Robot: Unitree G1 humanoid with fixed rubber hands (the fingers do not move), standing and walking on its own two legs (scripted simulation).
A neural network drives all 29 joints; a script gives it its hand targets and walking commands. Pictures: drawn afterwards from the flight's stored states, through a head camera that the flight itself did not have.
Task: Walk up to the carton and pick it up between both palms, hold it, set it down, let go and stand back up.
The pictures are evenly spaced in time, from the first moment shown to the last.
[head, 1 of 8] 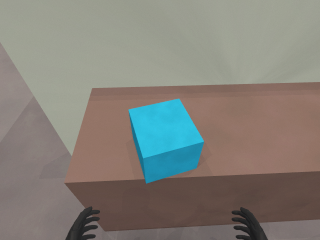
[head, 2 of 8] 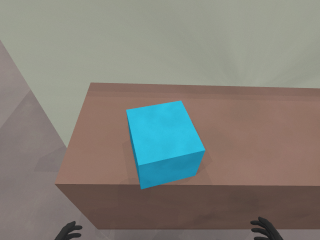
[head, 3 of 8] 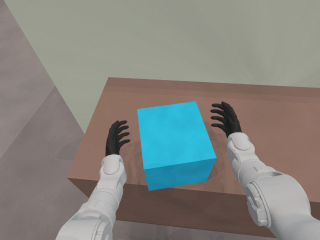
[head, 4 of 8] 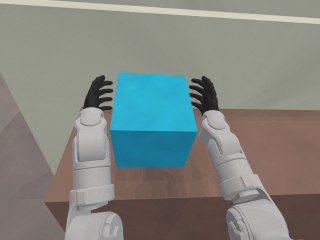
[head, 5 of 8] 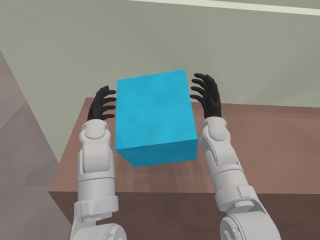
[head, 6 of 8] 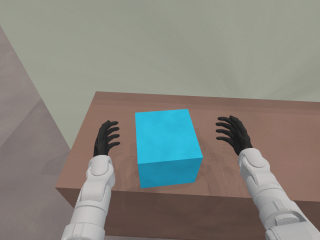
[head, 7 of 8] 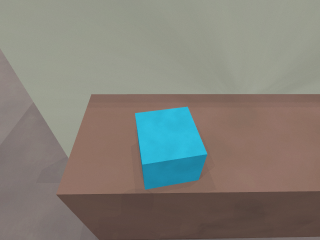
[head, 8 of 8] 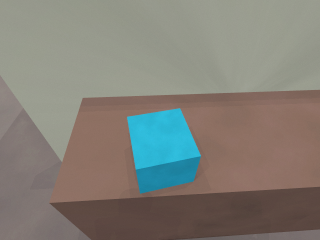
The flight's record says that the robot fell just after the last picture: no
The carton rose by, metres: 0.20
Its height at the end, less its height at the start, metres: +0.00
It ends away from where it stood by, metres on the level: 0.03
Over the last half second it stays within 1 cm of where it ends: yes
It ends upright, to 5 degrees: yes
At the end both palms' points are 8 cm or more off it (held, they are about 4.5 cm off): yes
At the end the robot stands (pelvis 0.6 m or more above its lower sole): yes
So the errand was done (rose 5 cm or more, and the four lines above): yes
